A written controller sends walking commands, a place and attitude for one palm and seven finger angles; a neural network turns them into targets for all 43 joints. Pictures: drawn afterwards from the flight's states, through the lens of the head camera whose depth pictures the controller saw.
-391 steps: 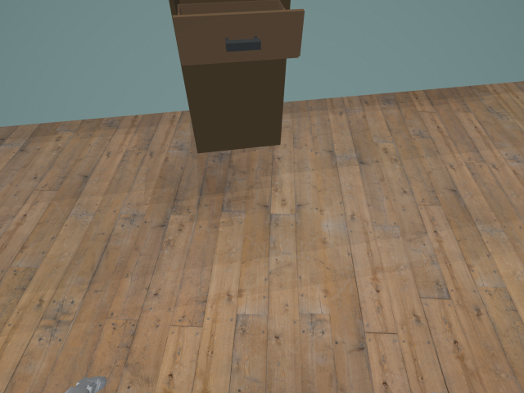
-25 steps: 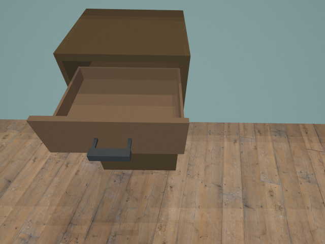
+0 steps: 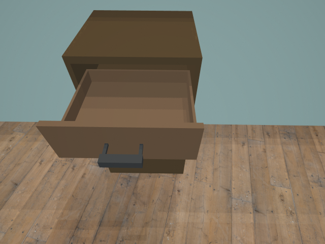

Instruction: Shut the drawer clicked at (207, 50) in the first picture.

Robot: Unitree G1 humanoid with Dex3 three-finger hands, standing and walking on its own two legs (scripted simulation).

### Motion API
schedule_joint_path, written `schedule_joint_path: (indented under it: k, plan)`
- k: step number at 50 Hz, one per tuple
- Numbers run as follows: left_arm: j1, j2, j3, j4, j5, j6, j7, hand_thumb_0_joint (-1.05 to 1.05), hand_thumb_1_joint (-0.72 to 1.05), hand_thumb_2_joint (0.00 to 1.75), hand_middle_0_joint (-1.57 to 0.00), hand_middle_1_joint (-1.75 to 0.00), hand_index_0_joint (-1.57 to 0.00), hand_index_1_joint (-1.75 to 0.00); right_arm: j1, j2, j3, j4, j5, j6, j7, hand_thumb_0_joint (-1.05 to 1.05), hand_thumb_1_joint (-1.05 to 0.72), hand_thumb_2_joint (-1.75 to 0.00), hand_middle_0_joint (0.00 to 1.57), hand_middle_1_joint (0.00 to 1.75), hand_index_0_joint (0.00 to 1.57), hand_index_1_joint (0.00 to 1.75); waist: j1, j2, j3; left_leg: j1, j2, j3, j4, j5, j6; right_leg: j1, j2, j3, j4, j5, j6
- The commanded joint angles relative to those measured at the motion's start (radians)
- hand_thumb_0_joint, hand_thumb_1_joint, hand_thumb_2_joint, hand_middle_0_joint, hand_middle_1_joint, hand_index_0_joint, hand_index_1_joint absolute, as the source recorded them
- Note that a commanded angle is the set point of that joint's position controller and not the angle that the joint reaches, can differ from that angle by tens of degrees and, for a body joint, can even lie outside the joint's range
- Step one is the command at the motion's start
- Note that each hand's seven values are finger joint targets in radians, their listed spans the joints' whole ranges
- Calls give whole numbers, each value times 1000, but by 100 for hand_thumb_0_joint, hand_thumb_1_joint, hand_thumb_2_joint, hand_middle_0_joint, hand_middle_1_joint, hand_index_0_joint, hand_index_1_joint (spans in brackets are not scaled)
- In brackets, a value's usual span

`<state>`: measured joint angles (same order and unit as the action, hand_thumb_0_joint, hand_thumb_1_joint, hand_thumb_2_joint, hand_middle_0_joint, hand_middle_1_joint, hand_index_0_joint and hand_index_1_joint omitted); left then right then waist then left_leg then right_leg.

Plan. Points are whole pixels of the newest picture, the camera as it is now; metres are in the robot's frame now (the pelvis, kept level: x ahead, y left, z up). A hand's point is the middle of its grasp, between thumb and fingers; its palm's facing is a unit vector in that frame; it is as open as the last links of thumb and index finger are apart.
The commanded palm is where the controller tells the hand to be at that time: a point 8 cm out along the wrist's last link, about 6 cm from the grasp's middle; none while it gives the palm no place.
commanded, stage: look again from close up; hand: left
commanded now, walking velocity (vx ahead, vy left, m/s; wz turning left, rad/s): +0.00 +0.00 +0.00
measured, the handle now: (122, 153) +0.35 +0.14 -0.01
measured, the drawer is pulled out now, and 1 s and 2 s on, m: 0.30 0.30 0.30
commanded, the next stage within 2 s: shuffle to correct the standing spot in 0.12 s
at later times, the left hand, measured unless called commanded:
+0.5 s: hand out of the picture +0.00 +0.17 -0.18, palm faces -0.04 -0.98 -0.19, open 7.3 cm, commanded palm none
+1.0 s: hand out of the picture +0.05 +0.11 -0.18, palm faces +0.02 -0.98 -0.19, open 7.3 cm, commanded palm none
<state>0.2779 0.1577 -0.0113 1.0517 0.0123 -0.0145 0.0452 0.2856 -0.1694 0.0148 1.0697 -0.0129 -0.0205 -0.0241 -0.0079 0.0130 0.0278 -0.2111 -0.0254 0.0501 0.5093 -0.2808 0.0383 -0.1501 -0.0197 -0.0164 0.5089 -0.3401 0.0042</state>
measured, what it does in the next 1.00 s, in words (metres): shifts its weight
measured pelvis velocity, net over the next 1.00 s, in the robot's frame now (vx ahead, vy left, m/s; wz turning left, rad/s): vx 0.05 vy -0.05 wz -0.03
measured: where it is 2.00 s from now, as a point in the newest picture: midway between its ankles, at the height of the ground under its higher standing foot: outside the picture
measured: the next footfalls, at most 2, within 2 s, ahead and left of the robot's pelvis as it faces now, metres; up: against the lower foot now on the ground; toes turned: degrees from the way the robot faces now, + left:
none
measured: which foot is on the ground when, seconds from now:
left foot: down 0.00-1.00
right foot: down 0.00-1.00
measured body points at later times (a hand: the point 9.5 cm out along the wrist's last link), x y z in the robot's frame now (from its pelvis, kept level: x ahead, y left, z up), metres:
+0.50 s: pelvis +0.02 -0.01 +0.00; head +0.03 -0.01 +0.45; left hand +0.00 +0.22 -0.16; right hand +0.02 -0.24 -0.16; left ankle +0.00 +0.09 -0.74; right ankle -0.03 -0.11 -0.73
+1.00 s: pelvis +0.05 -0.05 +0.00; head +0.07 -0.05 +0.45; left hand +0.05 +0.16 -0.16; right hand +0.11 -0.27 -0.16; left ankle +0.06 +0.06 -0.73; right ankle -0.03 -0.11 -0.74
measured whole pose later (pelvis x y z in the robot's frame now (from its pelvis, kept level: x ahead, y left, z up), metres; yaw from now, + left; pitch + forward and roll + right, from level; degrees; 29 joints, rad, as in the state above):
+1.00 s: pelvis +0.05 -0.05 +0.00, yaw -1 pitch -1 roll +1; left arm 0.30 0.14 -0.01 1.05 0.02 0.00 0.06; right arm 0.17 -0.14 0.00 1.04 0.00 0.01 -0.04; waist 0.03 -0.03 0.06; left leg -0.24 0.00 0.10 0.52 -0.26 0.02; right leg -0.09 0.03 -0.06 0.49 -0.39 -0.06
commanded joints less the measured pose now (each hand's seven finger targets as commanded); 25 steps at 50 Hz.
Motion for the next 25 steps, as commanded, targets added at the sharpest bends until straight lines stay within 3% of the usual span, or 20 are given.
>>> schedule_joint_path:
  k: [1, 7, 13, 18, 21, 23, 25]
  plan:
    - [77, 97, 19, -32, -2, -7, 4, 0, 90, 90, -20, -30, -20, -30, 43, -105, -17, -32, 0, -17, -4, 0, -90, -90, 20, 30, 20, 30, 12, -10, 17, 27, 123, -127, -98, 316, 16, -35, -65, 61, -76, 195, -40]
    - [75, 107, 17, -25, -1, -3, 4, 0, 90, 90, -20, -30, -20, -30, 26, -114, -17, -26, 2, -16, -5, 0, -90, -90, 20, 30, 20, 30, 12, -5, 7, 64, 126, -119, -107, 357, 15, -27, -73, 58, -89, 219, -32]
    - [86, 98, 13, -4, 0, 1, 0, 0, 90, 90, -20, -30, -20, -30, 22, -111, -17, -8, 4, -13, -5, 0, -90, -90, 20, 30, 20, 30, 7, -19, 15, 82, 132, -118, -132, 262, 15, -34, -70, 49, -105, 164, -25]
    - [95, 87, 14, -6, 12, 18, -12, 0, 90, 90, -20, -30, -20, -30, 33, -144, -39, -3, -2, 2, -9, 0, -90, -90, 20, 30, 20, 30, 1, 51, 74, 60, 205, -205, -220, 39, 54, -130, -22, -15, -25, -7, -24]
    - [96, 86, 19, -21, 18, 25, -20, 0, 90, 90, -20, -30, -20, -30, 58, -163, -54, -8, -7, 6, -17, 0, -90, -90, 20, 30, 20, 30, -4, 92, 69, 89, 266, -274, -227, 61, 102, -213, -3, -38, 73, -74, -29]
    - [113, 81, 24, -22, 19, 25, -26, 0, 90, 90, -20, -30, -20, -30, 60, -163, -59, -12, -10, 7, -19, 0, -90, -90, 20, 30, 20, 30, 3, 76, 45, 72, 282, -264, -194, 93, 119, -206, -9, -42, 86, -83, -35]
    - [143, 76, 28, -20, 17, 22, -30, 0, 90, 90, -20, -30, -20, -30, 39, -155, -60, -20, -10, 6, -20, 0, -90, -90, 20, 30, 20, 30, 21, 71, 35, 16, 264, -218, -154, 81, 102, -150, -12, -34, 19, -30, -43]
